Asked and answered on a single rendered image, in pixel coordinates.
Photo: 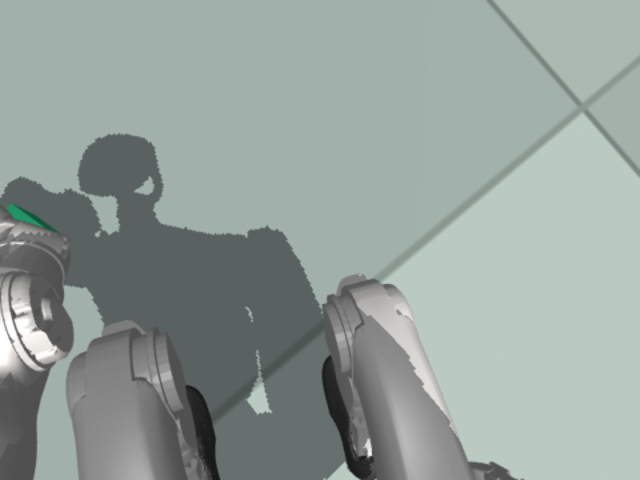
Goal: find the right robot foot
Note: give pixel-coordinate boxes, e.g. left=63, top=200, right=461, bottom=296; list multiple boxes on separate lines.
left=322, top=355, right=376, bottom=480

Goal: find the right robot hand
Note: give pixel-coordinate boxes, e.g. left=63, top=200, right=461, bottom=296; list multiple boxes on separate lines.
left=468, top=462, right=524, bottom=480

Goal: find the left robot foot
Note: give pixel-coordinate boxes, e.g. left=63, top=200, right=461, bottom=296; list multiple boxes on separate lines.
left=185, top=385, right=220, bottom=480

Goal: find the cube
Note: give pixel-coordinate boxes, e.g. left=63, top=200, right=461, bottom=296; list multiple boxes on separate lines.
left=6, top=203, right=59, bottom=233

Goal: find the left robot arm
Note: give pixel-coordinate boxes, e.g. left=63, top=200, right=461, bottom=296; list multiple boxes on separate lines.
left=0, top=219, right=74, bottom=480

